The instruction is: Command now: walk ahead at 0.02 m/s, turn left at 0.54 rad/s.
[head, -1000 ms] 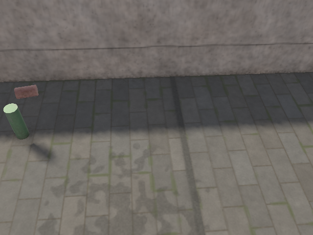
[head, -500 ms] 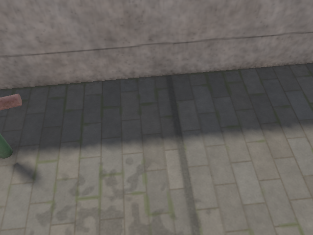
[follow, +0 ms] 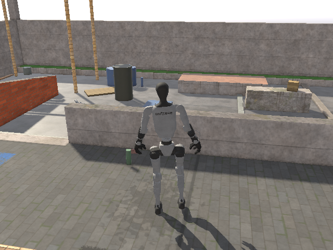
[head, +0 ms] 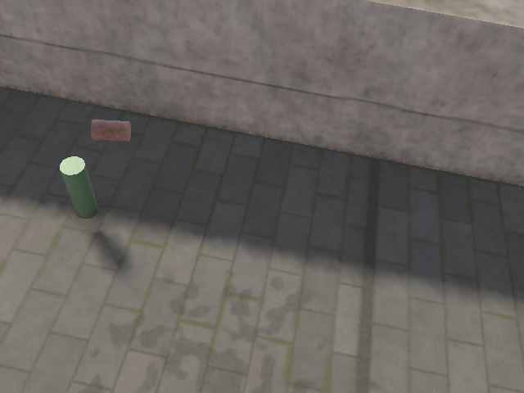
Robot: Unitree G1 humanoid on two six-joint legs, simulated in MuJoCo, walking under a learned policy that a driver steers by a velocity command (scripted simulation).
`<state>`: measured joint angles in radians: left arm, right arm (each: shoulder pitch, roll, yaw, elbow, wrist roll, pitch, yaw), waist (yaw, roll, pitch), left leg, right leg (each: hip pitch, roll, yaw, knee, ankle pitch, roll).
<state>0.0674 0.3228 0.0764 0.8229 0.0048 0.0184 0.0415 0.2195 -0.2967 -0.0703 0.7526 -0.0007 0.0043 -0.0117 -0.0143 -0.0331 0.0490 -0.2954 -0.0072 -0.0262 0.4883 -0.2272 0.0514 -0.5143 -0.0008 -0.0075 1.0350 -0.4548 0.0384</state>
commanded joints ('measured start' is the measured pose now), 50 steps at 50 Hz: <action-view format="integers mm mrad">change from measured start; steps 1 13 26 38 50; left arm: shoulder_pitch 1 3 37 80 -7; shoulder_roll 82 64 74 91 55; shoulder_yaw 26 10 -20 -24 -27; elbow -52 -29 33 103 19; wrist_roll -4 -20 4 -13 -37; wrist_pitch -12 -19 -66 -40 -104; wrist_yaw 6 -16 -36 -26 -38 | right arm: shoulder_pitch -24 -51 -60 -6 308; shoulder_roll -161 -148 -87 -70 -169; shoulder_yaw -38 -19 -1 -4 -41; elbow -83 -79 -27 74 165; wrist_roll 10 -8 -17 0 4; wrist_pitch -15 10 14 -4 -104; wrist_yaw -16 -15 -16 -24 19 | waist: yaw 28 -17 5 32 -96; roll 147 185 -49 -13 277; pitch -161 -108 -65 -20 -27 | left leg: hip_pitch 218 145 120 37 451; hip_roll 230 214 16 -41 389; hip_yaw -264 -294 -112 -49 -683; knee -132 -129 -35 5 -326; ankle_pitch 568 377 126 -222 -282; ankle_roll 174 186 -35 -29 244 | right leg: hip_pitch -107 152 291 291 -245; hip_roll -2 -18 -107 -67 26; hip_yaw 67 35 128 130 60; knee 102 -341 -676 -694 1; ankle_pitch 67 81 290 -136 -125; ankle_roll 19 32 -87 -127 -73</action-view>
